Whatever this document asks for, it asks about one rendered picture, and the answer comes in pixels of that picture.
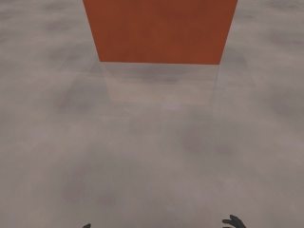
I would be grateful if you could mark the pedestal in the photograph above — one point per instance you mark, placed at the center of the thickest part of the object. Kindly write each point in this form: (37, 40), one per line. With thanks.
(189, 32)

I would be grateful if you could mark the robot right hand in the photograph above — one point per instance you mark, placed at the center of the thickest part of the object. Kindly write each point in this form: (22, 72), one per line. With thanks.
(234, 221)

